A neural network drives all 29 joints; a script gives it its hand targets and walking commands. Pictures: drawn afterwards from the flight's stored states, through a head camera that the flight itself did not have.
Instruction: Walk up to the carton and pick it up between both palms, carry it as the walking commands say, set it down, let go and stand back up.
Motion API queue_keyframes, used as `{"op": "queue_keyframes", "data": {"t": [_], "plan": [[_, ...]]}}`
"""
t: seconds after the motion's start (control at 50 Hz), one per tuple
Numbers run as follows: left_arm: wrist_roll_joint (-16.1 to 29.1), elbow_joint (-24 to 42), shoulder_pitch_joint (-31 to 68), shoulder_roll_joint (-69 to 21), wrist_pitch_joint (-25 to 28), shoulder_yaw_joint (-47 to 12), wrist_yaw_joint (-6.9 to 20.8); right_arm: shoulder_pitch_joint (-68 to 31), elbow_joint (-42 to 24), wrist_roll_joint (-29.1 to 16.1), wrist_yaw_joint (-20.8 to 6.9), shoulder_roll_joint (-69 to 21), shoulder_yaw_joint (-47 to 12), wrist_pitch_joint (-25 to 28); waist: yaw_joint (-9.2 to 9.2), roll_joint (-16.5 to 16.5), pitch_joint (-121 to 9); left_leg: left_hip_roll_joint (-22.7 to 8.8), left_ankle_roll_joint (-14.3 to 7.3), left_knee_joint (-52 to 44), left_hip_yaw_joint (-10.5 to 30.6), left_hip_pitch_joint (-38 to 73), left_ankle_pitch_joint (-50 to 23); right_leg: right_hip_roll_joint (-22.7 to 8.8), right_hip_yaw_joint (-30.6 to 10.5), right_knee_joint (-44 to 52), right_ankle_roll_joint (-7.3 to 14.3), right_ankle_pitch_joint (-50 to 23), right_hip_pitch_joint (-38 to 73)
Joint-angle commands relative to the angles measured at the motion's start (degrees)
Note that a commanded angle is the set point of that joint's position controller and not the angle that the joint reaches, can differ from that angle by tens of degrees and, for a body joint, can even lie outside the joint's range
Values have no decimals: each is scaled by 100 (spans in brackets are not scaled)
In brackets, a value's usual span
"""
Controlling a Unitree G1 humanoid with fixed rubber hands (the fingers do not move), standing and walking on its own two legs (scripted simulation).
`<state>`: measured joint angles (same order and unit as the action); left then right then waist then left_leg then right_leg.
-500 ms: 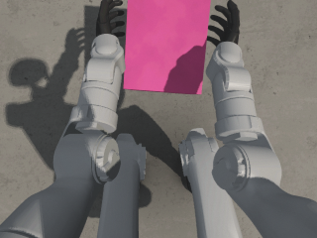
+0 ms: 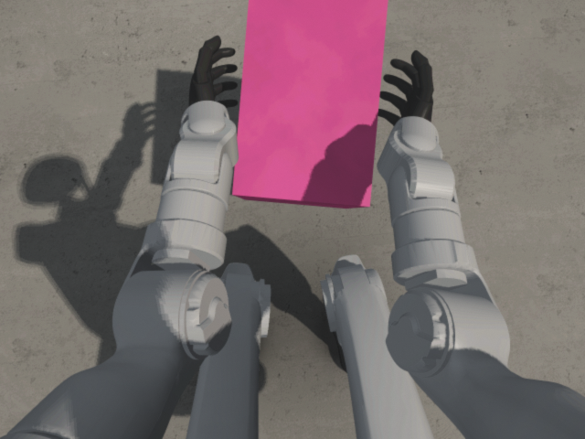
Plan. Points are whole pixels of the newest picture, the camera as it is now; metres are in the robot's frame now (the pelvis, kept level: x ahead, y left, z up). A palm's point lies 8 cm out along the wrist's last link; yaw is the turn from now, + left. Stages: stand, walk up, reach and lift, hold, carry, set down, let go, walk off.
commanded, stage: reach and lift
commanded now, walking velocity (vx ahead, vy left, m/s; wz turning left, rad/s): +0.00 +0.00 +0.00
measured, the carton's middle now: (306, 110) +0.54 -0.03 -0.16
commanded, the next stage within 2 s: none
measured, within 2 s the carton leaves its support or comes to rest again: neither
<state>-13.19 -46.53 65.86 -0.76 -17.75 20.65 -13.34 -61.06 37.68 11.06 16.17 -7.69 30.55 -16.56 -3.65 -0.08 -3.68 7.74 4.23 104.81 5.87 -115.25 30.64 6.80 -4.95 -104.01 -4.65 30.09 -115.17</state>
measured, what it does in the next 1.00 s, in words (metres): rises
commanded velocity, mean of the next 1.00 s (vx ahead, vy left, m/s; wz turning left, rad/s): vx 0.00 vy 0.00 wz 0.00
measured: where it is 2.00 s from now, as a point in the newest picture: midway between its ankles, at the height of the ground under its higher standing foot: (292, 349)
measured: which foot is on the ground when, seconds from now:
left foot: down 0.00-1.00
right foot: down 0.00-1.00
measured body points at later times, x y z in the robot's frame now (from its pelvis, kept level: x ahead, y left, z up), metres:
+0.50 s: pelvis +0.01 +0.00 +0.05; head +0.25 +0.01 +0.44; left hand +0.50 +0.10 -0.01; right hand +0.47 -0.15 -0.01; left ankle +0.11 +0.13 -0.44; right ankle +0.11 -0.13 -0.44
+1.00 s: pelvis +0.03 +0.00 +0.12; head +0.22 +0.01 +0.52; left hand +0.48 +0.10 +0.06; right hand +0.45 -0.15 +0.07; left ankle +0.11 +0.13 -0.44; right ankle +0.11 -0.13 -0.44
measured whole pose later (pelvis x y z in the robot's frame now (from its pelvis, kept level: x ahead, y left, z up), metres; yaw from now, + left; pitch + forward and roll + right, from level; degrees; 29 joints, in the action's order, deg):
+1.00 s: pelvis +0.03 +0.00 +0.12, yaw +0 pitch +33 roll -1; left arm -15.7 -44.6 49.9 -6.5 -15.4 20.5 -12.8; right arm -44.6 35.2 12.5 14.9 -12.4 29.8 -14.8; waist -3.4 0.4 -9.2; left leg 7.3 2.9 83.4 7.6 -88.3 28.2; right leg 6.7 -6.5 -82.3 -3.8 27.6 -88.0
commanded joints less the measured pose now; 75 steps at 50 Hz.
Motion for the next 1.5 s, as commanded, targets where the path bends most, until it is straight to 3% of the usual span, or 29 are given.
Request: {"op": "queue_keyframes", "data": {"t": [0.0, 0.06, 0.08, 0.1, 0.18, 0.2, 0.22, 0.26, 0.38, 0.4, 0.46, 0.48, 0.54, 0.64, 0.66, 0.76, 0.78, 0.82, 0.98, 1.02, 1.06, 1.16, 1.18, 1.3, 1.36, 1.38, 1.4, 1.44, 1.48], "plan": [[631, -148, 3507, -5863, 256, -2392, 2080, -3827, 597, -644, -2468, -5422, -3429, -77, 84, 234, -6290, 251, -283, -1095, -944, 3204, -1260, 298, 920, 1017, 222, -1313, 3117], [787, 33, 3725, -6084, 263, -2649, 2088, -4084, 234, -720, -2435, -5312, -3521, -5, -46, 472, -6631, 287, -232, -1165, -947, 3538, -1355, 322, 918, 1061, 240, -1444, 3406], [854, 136, 3782, -6094, 268, -2584, 2099, -3535, 677, -561, -2400, -5543, -3361, -104, -263, 153, -6482, 257, -276, -1231, -890, 3400, -1194, 335, 900, 1228, 227, -1397, 3709], [705, 112, 3813, -5859, 290, -2555, 2093, -3910, 472, -710, -2432, -5606, -3566, -63, 235, 400, -6657, 258, -284, -1243, -1002, 3427, -1240, 309, 824, 1148, 224, -1384, 3623], [754, -128, 3294, -6398, 212, -2517, 2123, -3569, 461, -598, -2433, -5448, -3382, -72, -263, 328, -6441, 273, -236, -1445, -878, 3715, -1444, 330, 898, 1391, 236, -1503, 3753], [589, -328, 3135, -6141, 233, -2336, 2114, -3618, 594, -580, -2450, -5590, -3370, -66, 65, 324, -6232, 276, -279, -1495, -925, 3600, -1260, 318, 914, 1358, 205, -1365, 3636], [610, -429, 3186, -6227, 236, -2171, 2133, -3436, 794, -406, -2463, -5521, -3188, -93, -233, 10, -5967, 279, -298, -1503, -856, 3403, -1154, 329, 942, 1498, 223, -1262, 3555], [605, -159, 3214, -6093, 269, -2351, 2093, -3525, 490, -589, -2439, -5658, -3401, -64, 28, 309, -6339, 249, -282, -1570, -916, 3816, -1366, 322, 827, 1525, 183, -1481, 3833], [808, 163, 3277, -6469, 285, -2785, 2091, -3399, 347, -643, -2416, -5776, -3561, -16, -200, 439, -6746, 272, -242, -1793, -831, 4346, -1377, 352, 850, 1720, 232, -1495, 4260], [567, -486, 2891, -6317, 219, -2311, 2123, -3330, 721, -484, -2424, -5614, -3250, -46, -82, 373, -5768, 237, -278, -1872, -804, 3910, -1012, 300, 823, 1832, 224, -1064, 3789], [604, 228, 3233, -6191, 322, -2604, 2097, -3098, 772, -451, -2451, -5967, -3450, -77, 12, 178, -6337, 259, -253, -1938, -830, 4157, -1374, 354, 826, 1911, 214, -1508, 4239], [593, 37, 3163, -6262, 283, -2636, 2063, -3187, 594, -570, -2468, -5878, -3406, -4, 59, 509, -6355, 276, -218, -1995, -831, 4347, -1415, 379, 836, 1813, 218, -1558, 4227], [682, 58, 2850, -6389, 304, -2670, 2068, -3358, 230, -684, -2432, -5921, -3681, 5, -25, 179, -6529, 259, -290, -2097, -757, 4595, -1370, 367, 831, 2007, 182, -1457, 4494], [671, 12, 2756, -6622, 281, -2822, 2105, -2915, 453, -563, -2441, -5873, -3578, 7, -54, 584, -6374, 240, -193, -2361, -733, 4868, -1440, 347, 753, 2226, 244, -1511, 4652], [608, -185, 2843, -6411, 310, -2573, 2106, -2742, 852, -349, -2473, -5801, -3243, -26, -219, 475, -5711, 231, -222, -2421, -705, 4565, -1160, 324, 808, 2305, 252, -1260, 4257], [587, -77, 2273, -6624, 354, -2553, 2059, -2765, 476, -529, -2462, -6025, -3661, 23, -51, 56, -5849, 254, -278, -2651, -649, 4916, -1291, 355, 774, 2576, 211, -1307, 4902], [598, 3, 2554, -6568, 329, -2713, 2078, -2591, 594, -548, -2449, -5989, -3545, 42, -75, 503, -5928, 233, -239, -2680, -688, 4992, -1173, 314, 695, 2616, 248, -1290, 4865], [557, -202, 2255, -6475, 353, -2497, 2120, -2355, 786, -348, -2444, -5928, -3365, 8, -152, 162, -5294, 241, -253, -2731, -646, 4650, -1192, 324, 688, 2750, 219, -1316, 4835], [496, -3, 1669, -6701, 507, -2827, 2015, -2259, 173, -636, -2457, -6027, -3936, 229, 102, 324, -5763, 223, -276, -3147, -551, 5503, -1643, 267, 585, 3082, 183, -1743, 5458], [592, 216, 1879, -6637, 515, -2983, 2039, -1948, 477, -448, -2466, -6134, -3757, 143, -162, 89, -5783, 217, -258, -3275, -458, 5699, -1606, 338, 693, 3161, 195, -1703, 5510], [587, 122, 1746, -6774, 496, -3008, 2040, -1881, 390, -517, -2460, -6020, -3774, 200, -28, 524, -5555, 186, -228, -3450, -496, 5819, -1373, 282, 574, 3287, 254, -1506, 5584], [525, 35, 1547, -6757, 531, -2971, 2043, -1600, 516, -419, -2428, -5969, -3668, 229, -55, 585, -5255, 197, -220, -3652, -514, 5827, -1450, 267, 454, 3618, 282, -1632, 5953], [411, -163, 1154, -6596, 549, -2746, 2022, -1566, 421, -311, -2432, -5872, -3681, 219, -186, 73, -4996, 146, -284, -3718, -425, 5720, -1424, 299, 604, 3669, 227, -1571, 5775], [604, 215, 954, -6815, 610, -3170, 2066, -1509, 7, -608, -2430, -6206, -4177, 298, 76, 336, -5547, 171, -280, -4061, -393, 6485, -2007, 244, 419, 3993, 221, -2231, 6798], [574, 257, 1125, -6669, 690, -3104, 2043, -966, 571, -315, -2403, -6089, -3774, 292, -256, 198, -5006, 117, -282, -4180, -274, 6488, -1604, 259, 477, 4144, 247, -1816, 6454], [386, -21, 756, -6671, 619, -2989, 2055, -1047, 409, -328, -2425, -5955, -3778, 302, 51, 548, -4766, 119, -281, -4352, -312, 6539, -1698, 219, 412, 4173, 296, -1866, 6411], [565, 171, 868, -6886, 641, -3191, 2051, -1053, 345, -396, -2444, -6061, -3907, 307, -138, 372, -4986, 111, -264, -4359, -260, 6750, -1892, 232, 417, 4246, 310, -2020, 6584], [323, -13, 491, -6621, 639, -2917, 2036, -1056, 304, -355, -2454, -6111, -3908, 287, 52, 203, -4836, 91, -341, -4514, -272, 6692, -1777, 230, 450, 4370, 238, -1948, 6827], [342, 77, 687, -6598, 670, -2948, 2080, -598, 594, -195, -2420, -5980, -3682, 278, -102, 209, -4497, 79, -327, -4608, -231, 6649, -1918, 227, 363, 4558, 266, -2221, 6872]]}}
